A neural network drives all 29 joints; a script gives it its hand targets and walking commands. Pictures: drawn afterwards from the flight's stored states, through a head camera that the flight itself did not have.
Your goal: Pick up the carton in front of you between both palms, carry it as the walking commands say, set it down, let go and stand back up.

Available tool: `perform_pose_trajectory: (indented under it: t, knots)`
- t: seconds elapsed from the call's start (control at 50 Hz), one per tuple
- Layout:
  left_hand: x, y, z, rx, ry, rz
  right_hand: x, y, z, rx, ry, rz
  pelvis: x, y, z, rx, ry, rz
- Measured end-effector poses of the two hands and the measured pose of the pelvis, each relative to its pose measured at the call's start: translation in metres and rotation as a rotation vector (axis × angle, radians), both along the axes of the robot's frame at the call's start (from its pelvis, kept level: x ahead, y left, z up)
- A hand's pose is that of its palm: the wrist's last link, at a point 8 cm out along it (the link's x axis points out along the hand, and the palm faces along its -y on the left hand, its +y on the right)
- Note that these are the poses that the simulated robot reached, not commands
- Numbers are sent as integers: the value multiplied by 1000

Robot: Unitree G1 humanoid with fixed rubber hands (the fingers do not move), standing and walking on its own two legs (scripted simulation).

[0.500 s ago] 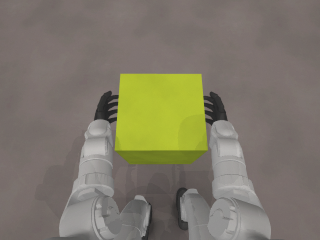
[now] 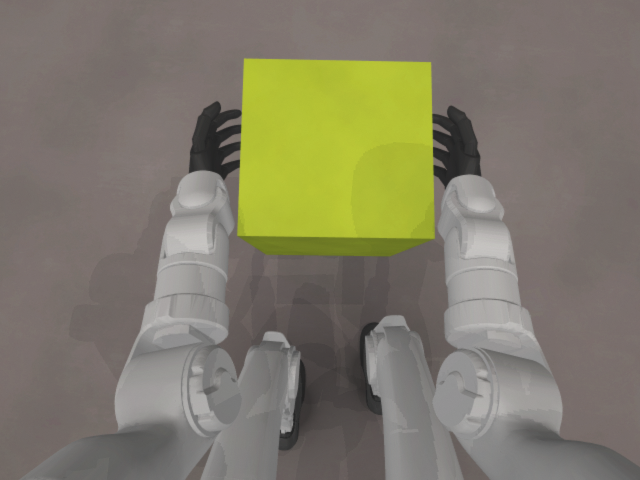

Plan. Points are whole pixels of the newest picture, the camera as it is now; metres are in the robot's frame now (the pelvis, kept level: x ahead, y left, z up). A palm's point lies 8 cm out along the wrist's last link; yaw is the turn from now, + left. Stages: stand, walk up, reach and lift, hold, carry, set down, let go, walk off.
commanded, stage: set down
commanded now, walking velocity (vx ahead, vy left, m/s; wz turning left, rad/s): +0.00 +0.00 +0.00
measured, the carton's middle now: (332, 177) +0.48 -0.02 -0.16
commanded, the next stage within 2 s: none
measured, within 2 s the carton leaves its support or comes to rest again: rests again in 1.20 s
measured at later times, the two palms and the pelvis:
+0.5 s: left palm (246, 176) +0.51 +0.12 -0.24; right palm (431, 182) +0.49 -0.18 -0.25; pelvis -0.03 -0.01 -0.12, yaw +2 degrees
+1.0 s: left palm (268, 180) +0.54 +0.10 -0.38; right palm (422, 181) +0.53 -0.20 -0.37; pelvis -0.03 +0.00 -0.21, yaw +2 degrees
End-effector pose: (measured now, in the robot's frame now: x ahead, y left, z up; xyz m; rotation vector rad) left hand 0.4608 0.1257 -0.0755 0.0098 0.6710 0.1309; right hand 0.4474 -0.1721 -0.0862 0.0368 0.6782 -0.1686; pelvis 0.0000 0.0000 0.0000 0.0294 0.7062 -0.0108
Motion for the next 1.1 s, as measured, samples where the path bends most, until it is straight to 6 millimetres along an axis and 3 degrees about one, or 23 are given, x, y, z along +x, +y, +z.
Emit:
perform_pose_trajectory:
  t: [0.32, 0.54, 0.8, 0.92, 1.1]
  knots:
    - [30, -7, -110, 10, 1, -14, 29, -7, -110, 1, 2, 1, -18, -9, -85, 18, 88, 12]
    - [50, -11, -174, 23, 27, -41, 44, -11, -174, -15, 28, 0, -27, -12, -129, 15, 94, 24]
    - [72, -17, -263, 22, 51, -88, 63, -19, -258, -40, 53, 3, -31, -5, -180, -1, 43, 40]
    - [81, -23, -294, 10, 51, -110, 77, -26, -279, -51, 54, 3, -29, -2, -199, -13, 13, 47]
    - [81, -20, -306, 2, 61, -108, 78, -24, -285, -45, 64, 13, -27, 1, -212, -29, 0, 60]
